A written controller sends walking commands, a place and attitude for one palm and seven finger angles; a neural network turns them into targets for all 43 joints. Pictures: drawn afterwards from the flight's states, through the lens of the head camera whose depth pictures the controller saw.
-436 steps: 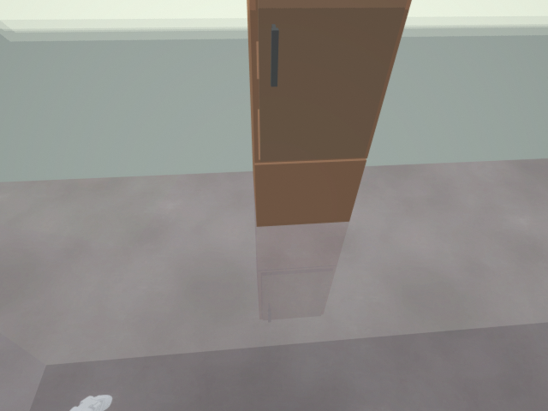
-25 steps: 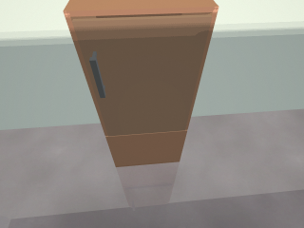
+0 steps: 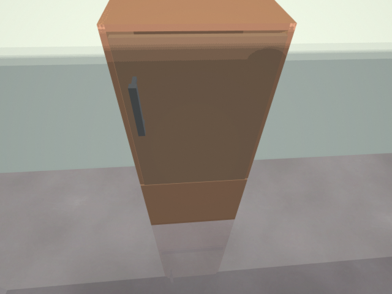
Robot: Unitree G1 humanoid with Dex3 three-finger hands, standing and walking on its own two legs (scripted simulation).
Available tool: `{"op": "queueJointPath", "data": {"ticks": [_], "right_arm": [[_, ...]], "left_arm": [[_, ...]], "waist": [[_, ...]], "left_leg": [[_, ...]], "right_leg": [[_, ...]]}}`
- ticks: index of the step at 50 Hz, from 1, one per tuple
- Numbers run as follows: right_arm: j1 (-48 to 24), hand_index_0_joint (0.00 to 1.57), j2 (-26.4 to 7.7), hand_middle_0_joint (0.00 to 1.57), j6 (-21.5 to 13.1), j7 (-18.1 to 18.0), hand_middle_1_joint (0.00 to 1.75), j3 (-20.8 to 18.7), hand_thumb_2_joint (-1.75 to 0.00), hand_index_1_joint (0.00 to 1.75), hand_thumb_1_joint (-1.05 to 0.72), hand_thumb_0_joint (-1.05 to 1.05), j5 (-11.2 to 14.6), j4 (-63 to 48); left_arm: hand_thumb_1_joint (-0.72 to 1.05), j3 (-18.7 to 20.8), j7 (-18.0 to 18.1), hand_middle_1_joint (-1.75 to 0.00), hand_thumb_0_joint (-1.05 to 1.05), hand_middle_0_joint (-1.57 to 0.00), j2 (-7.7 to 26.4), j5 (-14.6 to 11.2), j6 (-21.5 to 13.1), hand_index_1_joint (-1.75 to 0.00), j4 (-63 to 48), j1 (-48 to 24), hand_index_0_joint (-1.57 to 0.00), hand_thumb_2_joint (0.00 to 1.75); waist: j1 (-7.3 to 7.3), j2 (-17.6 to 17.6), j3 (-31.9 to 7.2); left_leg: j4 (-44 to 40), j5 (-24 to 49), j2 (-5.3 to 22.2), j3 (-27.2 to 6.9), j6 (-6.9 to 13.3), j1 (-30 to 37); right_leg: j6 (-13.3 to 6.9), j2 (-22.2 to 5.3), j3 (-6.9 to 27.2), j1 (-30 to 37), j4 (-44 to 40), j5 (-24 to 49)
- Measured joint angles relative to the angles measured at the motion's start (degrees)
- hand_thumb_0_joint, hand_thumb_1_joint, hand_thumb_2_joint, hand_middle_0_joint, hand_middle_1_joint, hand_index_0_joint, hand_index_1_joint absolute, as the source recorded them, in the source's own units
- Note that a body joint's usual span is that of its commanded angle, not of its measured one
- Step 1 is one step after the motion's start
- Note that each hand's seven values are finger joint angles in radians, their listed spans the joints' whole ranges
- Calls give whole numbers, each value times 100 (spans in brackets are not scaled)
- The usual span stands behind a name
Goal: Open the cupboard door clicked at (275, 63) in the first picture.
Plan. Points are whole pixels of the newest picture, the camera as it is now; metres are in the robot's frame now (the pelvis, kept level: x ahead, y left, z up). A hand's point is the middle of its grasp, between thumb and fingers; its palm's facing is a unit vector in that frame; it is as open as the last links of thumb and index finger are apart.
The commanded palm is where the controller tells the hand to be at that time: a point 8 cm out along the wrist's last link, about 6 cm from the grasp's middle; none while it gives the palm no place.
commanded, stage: raise the hand with hooked fingers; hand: left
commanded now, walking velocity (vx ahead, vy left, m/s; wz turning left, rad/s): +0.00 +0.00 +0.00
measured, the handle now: (138, 107) +0.55 +0.19 +0.07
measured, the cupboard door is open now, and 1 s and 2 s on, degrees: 0 0 0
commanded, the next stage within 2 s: none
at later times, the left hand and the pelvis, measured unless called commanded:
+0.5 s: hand out of the picture +0.13 +0.18 -0.06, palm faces +0.27 -0.96 -0.04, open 8.9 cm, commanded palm +0.13 +0.24 -0.02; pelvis -0.02 -0.05 -0.07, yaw +3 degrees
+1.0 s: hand (87, 240) +0.21 +0.22 +0.02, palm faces +0.19 -0.98 -0.07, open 11.9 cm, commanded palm +0.18 +0.27 +0.03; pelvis -0.01 -0.04 -0.05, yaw +2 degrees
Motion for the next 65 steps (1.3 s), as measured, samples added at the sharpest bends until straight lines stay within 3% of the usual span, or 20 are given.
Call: {"op": "queueJointPath", "data": {"ticks": [2,4,6,10,13,17,20,24,28,31,33,36,38,40,42,45,50,55,62,65], "right_arm": [[-40,19,-20,20,31,2,30,9,-90,29,-91,1,14,-26],[163,20,-39,20,-225,-86,30,67,-90,29,-92,1,152,-542],[326,20,-55,20,-764,-217,30,81,-90,29,-91,2,257,-847],[168,20,-278,20,-1215,-259,30,1,-90,29,-91,2,295,-1512],[-211,20,-336,20,-1285,-132,30,-98,-90,29,-91,1,172,-1956],[-609,20,-281,20,-1202,82,30,-248,-90,29,-90,1,126,-2529],[-726,20,-371,20,-1073,80,30,-308,-90,29,-90,1,171,-2952],[-728,20,-486,20,-1051,-52,30,-364,-90,29,-90,1,148,-3216],[-679,19,-471,20,-1183,-206,30,-279,-90,29,-90,1,109,-3039],[-680,20,-418,20,-1254,-277,30,-100,-90,29,-90,1,150,-2798],[-662,20,-344,20,-1217,-327,30,32,-90,29,-90,1,217,-2684],[-526,20,-232,20,-1038,-409,30,188,-90,30,-90,2,320,-2659],[-363,20,-198,21,-923,-433,30,237,-90,30,-90,2,341,-2705],[-164,20,-194,21,-863,-433,30,213,-90,30,-90,2,330,-2740],[35,20,-227,21,-866,-408,30,127,-90,30,-90,2,307,-2743],[264,20,-352,21,-930,-360,30,-35,-90,30,-90,2,280,-2681],[265,20,-656,20,-1029,-368,30,-129,-90,29,-90,2,310,-2530],[36,20,-698,20,-1107,-483,30,-93,-90,29,-90,2,360,-2563],[-125,20,-460,20,-1176,-422,30,111,-90,29,-90,2,333,-2811],[-171,20,-408,20,-1104,-389,30,217,-90,29,-90,2,362,-2882]], "left_arm": [[91,-25,37,-30,0,-20,3,12,-7,-30,10,-20,-20,90],[92,125,175,-30,1,-20,45,-353,566,-31,-2096,624,-21,89],[92,161,502,-31,2,-21,195,-543,250,-31,-3809,1048,-21,89],[88,287,622,-33,2,-20,170,-872,-469,-34,-5480,726,-21,87],[82,563,139,-36,1,-20,94,-1029,-1563,-37,-5627,263,-21,85],[73,872,-1113,-41,0,-21,95,-1381,-2768,-42,-5432,202,-21,82],[66,1006,-1630,-46,0,-22,148,-1518,-2636,-46,-5262,548,-22,79],[57,1240,-1517,-52,1,-23,249,-1574,-2343,-52,-5440,1137,-23,75],[47,1465,-1310,-57,1,-23,362,-1728,-2916,-58,-6171,1274,-23,71],[40,1476,-1639,-62,1,-23,455,-1938,-3244,-63,-6481,850,-24,68],[35,1454,-2016,-65,1,-23,593,-2023,-3049,-66,-6366,403,-24,66],[28,1462,-2481,-69,0,-24,876,-2123,-2077,-70,-5848,-190,-25,63],[23,1554,-2535,-72,0,-25,992,-2201,-1377,-73,-5541,-346,-25,61],[19,1755,-2365,-75,0,-25,986,-2291,-1003,-76,-5410,-289,-26,59],[14,1995,-2073,-78,0,-26,893,-2330,-1031,-79,-5469,-119,-26,57],[8,2205,-1734,-83,0,-26,747,-2279,-1531,-84,-5699,115,-26,54],[-4,2070,-1973,-90,0,-26,758,-2203,-2100,-91,-5557,-56,-27,49],[-16,1863,-2298,-98,0,-27,892,-2164,-1746,-99,-5226,-452,-28,44],[-32,2039,-1911,-108,-1,-29,1020,-2145,-1608,-109,-5499,-822,-29,37],[-39,2088,-1950,-112,-1,-29,1090,-2139,-1339,-113,-5298,-1118,-30,35]], "waist": [[10,13,23],[19,-64,62],[66,-164,-87],[-105,69,-338],[-168,111,-633],[-88,-165,-784],[26,-281,-730],[220,-218,-701],[382,-53,-727],[375,147,-736],[311,251,-739],[153,325,-694],[27,331,-670],[-57,289,-692],[-74,234,-717],[-41,183,-743],[24,190,-656],[24,150,-532],[51,93,-581],[107,143,-608]], "left_leg": [[67,-24,39,-25,-12,-44],[161,-68,29,-36,-29,-105],[197,-84,-42,-25,-55,-174],[651,-229,-53,-200,-54,-571],[1259,-432,44,-195,-107,-1299],[2215,-793,215,-181,-205,-2258],[2771,-1002,291,-297,-293,-2736],[3289,-1200,375,-556,-391,-3204],[3653,-1320,424,-820,-456,-3536],[3825,-1369,445,-948,-477,-3669],[3827,-1361,456,-948,-478,-3682],[3602,-1276,458,-836,-469,-3493],[3339,-1192,449,-718,-470,-3266],[3063,-1114,446,-588,-457,-3038],[2829,-1070,440,-506,-454,-2834],[2625,-1026,424,-447,-412,-2662],[2639,-1014,360,-501,-311,-2689],[2507,-950,326,-464,-219,-2547],[2188,-866,269,-398,-138,-2127],[2088,-831,231,-404,-106,-2001]], "right_leg": [[-4,36,-25,12,-36,14],[-76,25,-37,-81,126,-47],[-188,-49,-25,-255,413,-213],[-89,-84,-199,-500,724,-379],[-113,-26,-179,-1235,1319,-566],[-234,91,-135,-2235,2324,-955],[-327,145,-233,-2662,2854,-1198],[-440,230,-472,-2976,3220,-1396],[-520,300,-715,-3150,3427,-1514],[-554,335,-830,-3208,3519,-1556],[-557,346,-828,-3228,3522,-1545],[-537,341,-722,-3121,3377,-1464],[-501,326,-611,-2973,3187,-1381],[-458,324,-481,-2828,2973,-1292],[-432,338,-372,-2686,2771,-1210],[-396,330,-317,-2522,2548,-1130],[-317,276,-375,-2454,2438,-1080],[-241,250,-342,-2285,2225,-952],[-156,207,-286,-1845,1829,-795],[-119,177,-297,-1693,1693,-745]]}}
